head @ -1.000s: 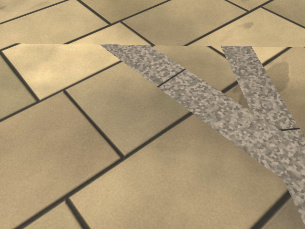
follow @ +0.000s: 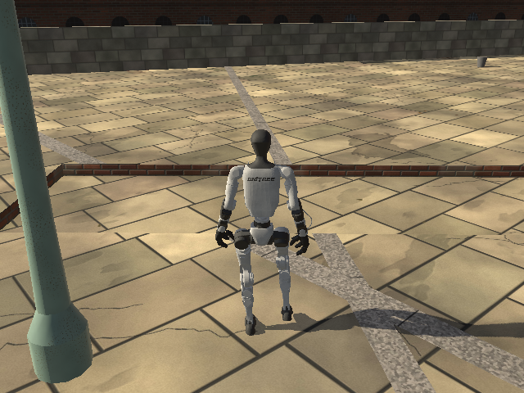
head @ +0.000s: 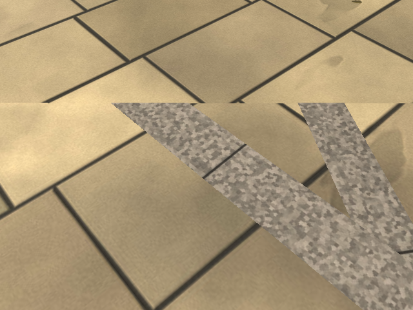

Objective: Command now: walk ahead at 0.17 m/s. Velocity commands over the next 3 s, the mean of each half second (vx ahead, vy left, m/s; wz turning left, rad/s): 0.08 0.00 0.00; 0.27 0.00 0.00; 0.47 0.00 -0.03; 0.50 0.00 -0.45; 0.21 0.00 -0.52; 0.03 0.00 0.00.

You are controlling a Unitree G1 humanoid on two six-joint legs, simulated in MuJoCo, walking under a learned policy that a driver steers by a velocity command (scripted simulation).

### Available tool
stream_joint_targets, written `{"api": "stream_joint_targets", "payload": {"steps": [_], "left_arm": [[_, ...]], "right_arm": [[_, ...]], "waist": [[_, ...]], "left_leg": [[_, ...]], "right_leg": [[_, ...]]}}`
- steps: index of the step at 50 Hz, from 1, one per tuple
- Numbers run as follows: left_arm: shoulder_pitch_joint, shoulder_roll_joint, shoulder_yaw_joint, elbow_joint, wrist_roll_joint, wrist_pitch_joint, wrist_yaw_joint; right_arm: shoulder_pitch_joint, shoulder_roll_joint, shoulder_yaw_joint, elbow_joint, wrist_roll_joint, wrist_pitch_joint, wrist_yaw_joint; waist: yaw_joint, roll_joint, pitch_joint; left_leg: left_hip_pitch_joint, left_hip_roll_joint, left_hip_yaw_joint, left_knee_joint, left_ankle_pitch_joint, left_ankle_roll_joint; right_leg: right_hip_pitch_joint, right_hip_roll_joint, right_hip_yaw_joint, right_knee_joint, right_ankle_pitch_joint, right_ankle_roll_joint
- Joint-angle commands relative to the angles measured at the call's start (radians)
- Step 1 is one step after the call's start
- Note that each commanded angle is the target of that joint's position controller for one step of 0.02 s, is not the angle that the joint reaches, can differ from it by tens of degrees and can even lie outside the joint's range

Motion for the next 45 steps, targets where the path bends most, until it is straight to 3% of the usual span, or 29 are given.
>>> {"api": "stream_joint_targets", "payload": {"steps": [1,4,6,8,9,10,11,12,13,15,17,21,27,28,30,32,35,37,38,40,41,42,43,44,45], "left_arm": [[0.115,0.011,0.001,-0.002,0.011,0.016,0.005],[0.034,0.038,0.006,-0.017,0.003,0.032,0.002],[0.004,0.056,0.013,-0.025,0.006,0.035,0.001],[0.031,0.069,0.022,-0.008,0.018,0.030,0.001],[0.060,0.108,0.033,0.000,0.025,0.028,0.006],[0.059,0.163,0.043,0.000,0.019,0.035,0.011],[0.050,0.117,0.033,0.016,0.013,0.042,0.010],[0.031,0.061,0.024,0.016,0.009,0.043,0.002],[-0.006,0.046,0.020,0.009,0.009,0.041,-0.003],[-0.040,0.060,0.023,0.003,0.008,0.034,-0.007],[-0.018,0.068,0.028,0.021,0.001,0.029,-0.007],[-0.001,0.061,0.030,0.044,-0.003,0.033,-0.004],[-0.020,0.052,0.034,0.065,-0.004,0.053,-0.004],[-0.002,0.042,0.033,0.081,-0.004,0.056,-0.004],[0.011,0.062,0.044,0.092,-0.017,0.063,-0.003],[0.000,0.059,0.044,0.086,-0.022,0.047,-0.003],[-0.037,0.031,0.039,0.070,-0.027,-0.002,-0.020],[-0.103,0.002,0.030,0.036,-0.029,-0.032,-0.038],[-0.122,0.006,0.028,0.025,-0.027,-0.041,-0.044],[-0.093,0.011,0.030,0.031,-0.028,-0.048,-0.053],[-0.013,0.016,0.036,0.055,-0.032,-0.047,-0.055],[0.131,0.046,0.054,0.103,-0.033,-0.042,-0.054],[0.301,0.154,0.090,0.151,-0.033,-0.043,-0.054],[0.420,0.200,0.095,0.174,-0.022,-0.037,-0.059],[0.344,0.099,0.056,0.160,-0.008,-0.042,-0.059]], "right_arm": [[-0.070,-0.136,-0.019,-0.058,0.003,-0.005,-0.024],[-0.028,-0.158,-0.023,-0.031,0.012,0.013,-0.032],[-0.029,-0.151,-0.021,-0.020,0.020,0.024,-0.034],[-0.033,-0.121,-0.013,-0.013,0.040,0.031,-0.037],[0.016,-0.096,-0.005,-0.002,0.032,0.029,-0.038],[0.127,-0.079,-0.003,0.018,0.012,0.023,-0.037],[0.169,-0.028,0.008,0.034,0.014,0.029,-0.043],[0.114,-0.050,0.007,0.026,0.016,0.043,-0.052],[0.074,-0.072,0.001,0.023,0.019,0.059,-0.060],[0.072,-0.088,-0.004,0.037,0.013,0.082,-0.065],[0.075,-0.080,-0.001,0.049,0.016,0.083,-0.063],[0.064,-0.076,-0.002,0.066,0.022,0.077,-0.061],[0.078,-0.058,0.000,0.093,0.022,0.090,-0.067],[0.105,-0.047,0.001,0.108,0.022,0.091,-0.067],[0.104,-0.065,-0.007,0.110,0.034,0.092,-0.069],[0.108,-0.065,-0.008,0.096,0.045,0.072,-0.072],[0.177,-0.089,-0.017,0.102,0.052,0.029,-0.067],[0.228,-0.151,-0.037,0.114,0.059,0.010,-0.060],[0.218,-0.155,-0.041,0.109,0.058,0.003,-0.057],[0.200,-0.140,-0.041,0.095,0.055,0.002,-0.050],[0.148,-0.140,-0.040,0.075,0.053,0.006,-0.045],[0.072,-0.139,-0.037,0.046,0.050,0.008,-0.041],[0.007,-0.104,-0.028,0.004,0.049,-0.001,-0.040],[0.045,-0.041,-0.013,-0.011,0.048,-0.016,-0.041],[0.008,-0.083,-0.026,-0.030,0.064,-0.030,-0.035]], "waist": [[0.062,0.101,-0.100],[0.028,0.106,-0.102],[0.025,0.110,-0.082],[0.048,0.084,-0.082],[0.040,0.037,-0.100],[-0.032,-0.064,-0.134],[-0.046,-0.156,-0.153],[-0.022,-0.125,-0.123],[-0.020,-0.090,-0.089],[-0.018,-0.049,-0.063],[-0.008,-0.021,-0.071],[0.010,0.018,-0.104],[0.012,0.038,-0.067],[0.009,0.036,-0.083],[0.017,0.050,-0.014],[0.014,0.049,0.089],[-0.011,0.097,0.126],[-0.023,0.217,0.134],[-0.018,0.215,0.145],[0.008,0.179,0.120],[0.059,0.171,0.095],[0.137,0.149,0.046],[0.198,-0.041,-0.008],[0.204,-0.264,-0.094],[0.149,-0.154,-0.052]], "left_leg": [[-0.108,0.237,-0.062,-0.071,0.599,0.158],[-0.061,0.263,-0.105,-0.065,0.410,0.154],[-0.043,0.277,-0.142,-0.036,0.290,0.146],[-0.039,0.232,-0.151,0.046,0.153,0.096],[-0.058,0.186,-0.142,0.103,0.063,0.050],[-0.132,0.104,-0.096,0.157,-0.129,0.010],[-0.155,0.073,-0.049,0.173,-0.239,-0.023],[-0.122,0.078,-0.043,0.173,-0.232,-0.041],[-0.104,0.082,-0.044,0.165,-0.214,-0.048],[-0.075,0.090,-0.052,0.141,-0.188,-0.049],[-0.063,0.097,-0.059,0.139,-0.145,-0.046],[-0.053,0.106,-0.064,0.151,-0.052,-0.054],[-0.042,0.106,-0.062,0.151,-0.061,-0.058],[-0.033,0.099,-0.052,0.143,-0.158,-0.053],[-0.093,0.096,-0.060,0.142,-0.424,-0.014],[-0.142,0.127,-0.109,0.122,-0.561,0.028],[-0.072,0.204,-0.228,0.078,-0.555,0.086],[0.089,0.362,-0.440,-0.022,-0.426,0.154],[0.138,0.416,-0.485,-0.013,-0.289,0.170],[0.162,0.414,-0.433,0.040,-0.098,0.150],[0.081,0.371,-0.358,0.078,-0.032,0.119],[-0.057,0.288,-0.251,0.178,0.094,0.069],[-0.218,0.126,-0.077,0.519,0.196,-0.014],[-0.478,0.028,-0.055,0.879,-0.271,-0.063],[-0.586,0.066,-0.168,1.031,-0.399,-0.030]], "right_leg": [[0.232,-0.001,-0.023,-0.205,0.147,0.018],[0.265,0.015,-0.017,-0.335,0.180,0.023],[0.285,0.025,-0.016,-0.415,0.143,0.010],[0.380,0.042,-0.032,-0.578,0.208,-0.019],[0.467,-0.017,0.026,-0.614,0.406,-0.040],[0.577,-0.093,0.093,-0.567,0.545,-0.088],[0.568,-0.124,0.132,-0.583,0.421,-0.154],[0.491,-0.106,0.154,-0.617,0.251,-0.155],[0.434,-0.076,0.135,-0.628,0.182,-0.134],[0.393,-0.023,0.078,-0.607,0.174,-0.100],[0.422,0.001,0.049,-0.571,0.267,-0.090],[0.489,0.011,0.029,-0.515,0.421,-0.102],[0.470,0.025,0.014,-0.516,0.365,-0.099],[0.476,0.037,0.004,-0.524,0.237,-0.098],[0.415,0.064,-0.004,-0.531,-0.197,-0.107],[0.312,0.060,0.024,-0.555,-0.404,-0.119],[0.199,0.077,0.000,-0.466,-0.317,-0.120],[0.046,0.112,-0.099,-0.305,-0.131,-0.099],[-0.004,0.093,-0.104,-0.286,-0.093,-0.105],[0.041,0.082,-0.111,-0.321,-0.106,-0.119],[0.204,0.099,-0.122,-0.402,-0.101,-0.132],[0.466,0.113,-0.096,-0.484,-0.057,-0.155],[0.677,-0.021,0.172,-0.607,0.010,-0.221],[0.901,-0.240,0.574,-0.768,0.048,-0.333],[0.859,-0.290,0.617,-0.777,0.112,-0.318]]}}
